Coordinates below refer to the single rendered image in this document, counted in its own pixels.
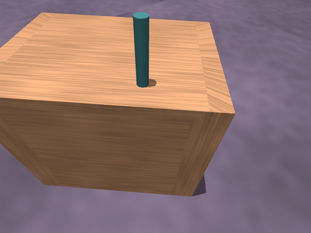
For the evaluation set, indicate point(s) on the can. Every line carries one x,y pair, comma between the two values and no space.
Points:
141,40

